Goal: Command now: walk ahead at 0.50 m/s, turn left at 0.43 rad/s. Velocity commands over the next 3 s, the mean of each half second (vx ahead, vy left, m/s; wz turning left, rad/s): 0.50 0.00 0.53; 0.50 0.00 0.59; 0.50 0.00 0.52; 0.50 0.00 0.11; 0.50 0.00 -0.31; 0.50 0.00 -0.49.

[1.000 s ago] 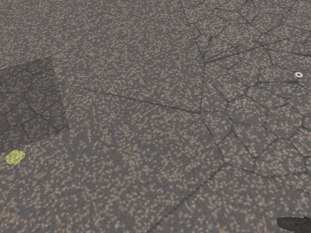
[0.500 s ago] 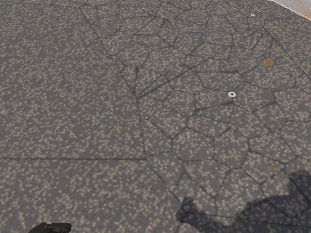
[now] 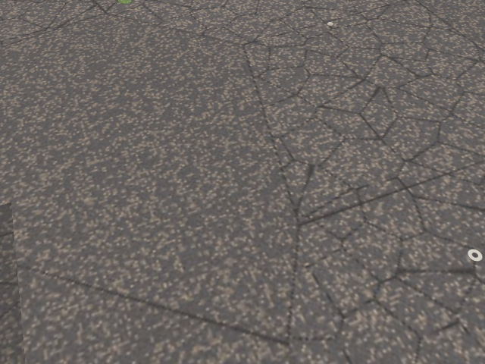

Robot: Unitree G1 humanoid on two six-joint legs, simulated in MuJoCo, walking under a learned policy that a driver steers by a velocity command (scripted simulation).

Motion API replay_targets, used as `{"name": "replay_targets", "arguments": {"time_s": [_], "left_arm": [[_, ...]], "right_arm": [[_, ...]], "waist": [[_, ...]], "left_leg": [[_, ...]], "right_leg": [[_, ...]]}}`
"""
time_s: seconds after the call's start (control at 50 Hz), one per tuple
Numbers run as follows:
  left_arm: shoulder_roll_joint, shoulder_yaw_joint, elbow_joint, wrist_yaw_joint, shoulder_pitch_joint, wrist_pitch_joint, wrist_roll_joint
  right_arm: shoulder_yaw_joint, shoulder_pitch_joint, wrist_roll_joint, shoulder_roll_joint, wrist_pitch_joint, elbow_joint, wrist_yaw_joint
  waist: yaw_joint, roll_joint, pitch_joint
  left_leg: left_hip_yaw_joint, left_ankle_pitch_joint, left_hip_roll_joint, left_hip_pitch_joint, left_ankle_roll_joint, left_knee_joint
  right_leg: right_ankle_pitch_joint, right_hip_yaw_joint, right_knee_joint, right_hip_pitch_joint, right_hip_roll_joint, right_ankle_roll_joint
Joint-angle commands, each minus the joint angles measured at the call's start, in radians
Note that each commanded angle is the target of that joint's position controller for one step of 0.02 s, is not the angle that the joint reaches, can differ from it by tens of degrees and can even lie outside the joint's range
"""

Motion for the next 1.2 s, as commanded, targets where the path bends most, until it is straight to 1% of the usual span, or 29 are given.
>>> {"name": "replay_targets", "arguments": {"time_s": [0.02, 0.08, 0.12, 0.16, 0.18, 0.2, 0.22, 0.24, 0.26, 0.28, 0.3, 0.38, 0.46, 0.54, 0.62, 0.64, 0.66, 0.68, 0.7, 0.72, 0.74, 0.76, 0.8, 0.9, 1.06, 1.12, 1.16, 1.18, 1.2], "left_arm": [[0.161, 0.036, -0.040, 0.011, -0.017, -0.005, -0.009], [0.174, 0.041, -0.016, 0.015, 0.016, 0.023, -0.020], [0.200, 0.048, -0.020, 0.025, -0.001, 0.040, -0.022], [0.223, 0.053, -0.029, 0.039, -0.019, 0.058, -0.022], [0.217, 0.048, -0.040, 0.046, -0.033, 0.059, -0.023], [0.119, 0.015, -0.084, 0.037, 0.040, 0.038, 0.005], [0.078, -0.008, -0.105, 0.017, 0.037, -0.004, 0.004], [0.160, 0.015, -0.131, -0.001, -0.085, -0.034, -0.037], [0.157, 0.011, -0.155, -0.005, -0.138, -0.050, -0.052], [0.146, 0.011, -0.149, 0.002, -0.142, -0.053, -0.033], [0.157, 0.021, -0.141, 0.007, -0.131, -0.044, -0.012], [0.115, 0.016, -0.150, 0.011, -0.115, -0.004, 0.006], [0.071, -0.004, -0.192, 0.006, -0.281, -0.007, 0.002], [0.106, 0.005, -0.220, -0.010, -0.362, -0.020, -0.020], [0.155, 0.033, -0.196, -0.014, -0.250, -0.037, -0.021], [0.184, 0.048, -0.178, -0.007, -0.151, -0.042, -0.009], [0.238, 0.061, -0.167, 0.001, -0.009, -0.041, 0.001], [0.304, 0.077, -0.129, -0.008, 0.046, -0.027, 0.009], [0.198, 0.055, -0.155, -0.012, 0.003, -0.024, -0.011], [0.148, 0.040, -0.161, -0.007, -0.037, -0.018, -0.014], [0.132, 0.032, -0.165, -0.006, -0.082, -0.013, -0.004], [0.111, 0.026, -0.155, -0.004, -0.107, -0.009, -0.001], [0.095, 0.022, -0.141, 0.001, -0.118, -0.015, 0.001], [0.142, 0.040, -0.098, 0.005, -0.096, -0.021, -0.005], [0.200, 0.053, -0.042, 0.011, -0.036, 0.012, -0.026], [0.242, 0.067, -0.037, 0.017, -0.042, 0.030, -0.043], [0.252, 0.069, -0.043, 0.025, -0.064, 0.043, -0.052], [0.215, 0.053, -0.055, 0.029, -0.054, 0.039, -0.033], [0.059, 0.001, -0.117, 0.012, 0.046, 0.018, 0.015]], "right_arm": [[0.004, -0.119, 0.000, -0.024, -0.013, -0.104, 0.019], [0.003, -0.178, 0.002, -0.029, -0.013, -0.154, 0.040], [-0.009, -0.154, 0.002, -0.051, -0.010, -0.171, 0.050], [-0.045, 0.011, 0.003, -0.111, -0.002, -0.146, 0.047], [-0.078, 0.177, 0.005, -0.169, 0.002, -0.107, 0.031], [-0.109, 0.276, 0.002, -0.285, 0.010, -0.092, 0.009], [-0.097, 0.257, 0.008, -0.277, 0.000, -0.117, 0.009], [-0.075, 0.251, -0.003, -0.203, -0.006, -0.115, 0.010], [-0.066, 0.204, -0.004, -0.169, -0.012, -0.116, 0.008], [-0.058, 0.137, -0.002, -0.145, -0.014, -0.125, 0.007], [-0.048, 0.087, -0.009, -0.114, -0.016, -0.140, 0.004], [-0.054, 0.064, -0.012, -0.136, -0.020, -0.151, -0.013], [-0.063, 0.119, -0.001, -0.162, -0.010, -0.127, -0.033], [-0.065, 0.184, 0.009, -0.163, 0.001, -0.099, -0.038], [-0.062, 0.165, 0.003, -0.139, 0.010, -0.104, -0.041], [-0.046, 0.168, -0.002, -0.096, 0.008, -0.111, -0.038], [-0.022, 0.201, -0.021, -0.030, 0.006, -0.125, -0.036], [-0.013, 0.324, 0.019, -0.010, -0.004, -0.161, -0.035], [-0.034, 0.298, 0.026, -0.122, -0.001, -0.126, -0.040], [-0.047, 0.193, 0.016, -0.164, 0.005, -0.138, -0.039], [-0.048, 0.150, 0.006, -0.151, 0.010, -0.144, -0.040], [-0.050, 0.121, -0.002, -0.137, 0.010, -0.154, -0.037], [-0.048, 0.132, 0.010, -0.099, 0.019, -0.158, -0.027], [-0.035, 0.057, 0.004, -0.053, 0.030, -0.195, -0.019], [-0.018, -0.144, 0.008, -0.028, 0.014, -0.256, 0.029], [-0.039, -0.114, 0.001, -0.070, 0.021, -0.268, 0.037], [-0.083, 0.112, 0.002, -0.143, 0.030, -0.215, 0.027], [-0.116, 0.287, 0.006, -0.210, 0.040, -0.168, 0.008], [-0.127, 0.247, 0.016, -0.330, 0.031, -0.175, -0.002]], "waist": [[0.012, -0.072, 0.073], [0.019, -0.079, 0.081], [-0.016, -0.114, 0.036], [-0.116, -0.142, -0.074], [-0.206, -0.107, -0.156], [-0.182, 0.106, -0.273], [-0.150, 0.149, -0.409], [-0.201, 0.060, -0.330], [-0.175, 0.016, -0.203], [-0.124, -0.054, -0.115], [-0.087, -0.041, -0.076], [-0.043, -0.008, -0.041], [-0.106, 0.019, -0.015], [-0.135, 0.041, -0.019], [-0.058, 0.079, -0.043], [-0.010, 0.056, -0.116], [0.031, -0.090, -0.259], [-0.038, -0.446, -0.329], [-0.012, -0.286, -0.234], [0.011, -0.196, -0.124], [-0.006, -0.127, -0.073], [-0.019, -0.124, -0.029], [-0.042, -0.170, -0.015], [-0.037, -0.124, 0.010], [0.022, -0.104, 0.071], [-0.030, -0.140, 0.026], [-0.169, -0.132, -0.101], [-0.247, -0.057, -0.189], [-0.107, 0.234, -0.265]], "left_leg": [[0.041, 0.052, -0.001, 0.002, 0.019, -0.097], [0.086, -0.057, -0.022, -0.034, 0.050, -0.147], [0.145, -0.160, -0.074, 0.055, 0.084, -0.153], [0.188, -0.224, -0.150, 0.289, 0.133, -0.162], [0.141, -0.165, -0.157, 0.559, 0.177, -0.232], [-0.277, -0.170, 0.094, 0.966, 0.317, -0.225], [-0.760, -0.295, 0.256, 1.135, 0.459, -0.398], [-0.650, -0.315, 0.224, 1.087, 0.396, -0.444], [-0.505, -0.266, 0.184, 0.944, 0.354, -0.454], [-0.399, -0.169, 0.138, 0.785, 0.321, -0.468], [-0.328, -0.075, 0.104, 0.670, 0.305, -0.488], [-0.220, 0.073, 0.047, 0.462, 0.311, -0.543], [-0.151, -0.038, -0.024, 0.395, 0.242, -0.524], [-0.245, -0.166, 0.012, 0.457, 0.215, -0.464], [-0.337, -0.168, 0.026, 0.518, 0.171, -0.317], [-0.298, -0.156, -0.027, 0.480, 0.138, -0.179], [-0.195, -0.360, -0.106, 0.355, 0.096, 0.115], [-0.097, -0.676, -0.198, 0.008, 0.047, 0.408], [-0.128, -0.608, -0.119, -0.090, 0.030, 0.525], [-0.098, -0.514, -0.090, -0.108, 0.025, 0.543], [-0.075, -0.444, -0.056, -0.068, 0.018, 0.523], [-0.074, -0.400, -0.030, -0.051, 0.015, 0.478], [-0.052, -0.358, 0.003, 0.013, 0.012, 0.431], [-0.031, -0.234, 0.022, -0.058, -0.011, 0.272], [0.089, -0.065, -0.009, 0.017, 0.032, -0.084], [0.156, -0.202, -0.079, 0.136, 0.090, -0.125], [0.189, -0.188, -0.159, 0.454, 0.153, -0.196], [0.060, -0.173, -0.107, 0.767, 0.200, -0.217], [-0.499, -0.297, 0.167, 1.093, 0.381, -0.278]], "right_leg": [[0.348, 0.052, -0.078, -0.028, -0.300, -0.109], [0.480, 0.024, -0.005, 0.095, -0.334, -0.094], [0.788, -0.008, 0.106, 0.131, -0.337, -0.071], [1.038, -0.039, 0.362, 0.102, -0.319, -0.043], [0.929, -0.056, 0.593, -0.045, -0.281, -0.006], [0.305, -0.052, 0.968, -0.457, -0.168, 0.053], [-0.358, 0.156, 1.196, -0.714, 0.005, 0.077], [-0.301, 0.263, 1.218, -0.820, -0.064, 0.054], [-0.214, 0.247, 1.148, -0.832, -0.106, 0.036], [-0.156, 0.238, 1.045, -0.786, -0.144, 0.040], [-0.117, 0.236, 0.972, -0.715, -0.170, 0.052], [-0.021, 0.203, 0.814, -0.613, -0.165, 0.118], [0.251, 0.191, 0.488, -0.542, -0.109, 0.138], [0.305, 0.225, 0.341, -0.486, -0.074, 0.123], [0.174, 0.224, 0.268, -0.339, -0.072, 0.057], [0.155, 0.249, 0.258, -0.169, -0.117, 0.019], [0.086, 0.431, 0.261, 0.084, -0.298, -0.036], [-0.215, 0.928, 0.127, 0.309, -0.485, -0.187], [-0.409, 0.936, 0.083, 0.247, -0.470, -0.164], [-0.340, 0.761, 0.081, 0.138, -0.430, -0.124], [-0.186, 0.632, 0.072, 0.033, -0.387, -0.105], [-0.072, 0.540, 0.055, -0.039, -0.351, -0.105], [0.035, 0.409, 0.011, -0.107, -0.311, -0.099], [0.224, 0.244, -0.042, -0.084, -0.329, -0.135], [0.359, 0.031, -0.025, 0.016, -0.332, -0.088], [0.755, -0.024, 0.118, 0.081, -0.343, -0.060], [0.927, -0.071, 0.435, 0.012, -0.310, -0.025], [0.674, -0.069, 0.721, -0.219, -0.272, 0.016], [-0.313, -0.004, 1.086, -0.682, -0.077, 0.076]]}}
Next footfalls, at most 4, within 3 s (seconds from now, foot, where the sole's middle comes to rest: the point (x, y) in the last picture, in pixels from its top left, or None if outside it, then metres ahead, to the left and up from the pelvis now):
0.18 left None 0.27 0.13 -0.78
0.64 right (276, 332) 0.58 -0.01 -0.78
1.18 left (151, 293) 0.68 0.37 -0.78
1.68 right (147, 198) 1.04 0.45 -0.78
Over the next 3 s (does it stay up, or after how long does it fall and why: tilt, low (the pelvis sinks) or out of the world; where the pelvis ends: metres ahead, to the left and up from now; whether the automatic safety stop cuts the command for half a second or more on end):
stays up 1.35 0.86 0.00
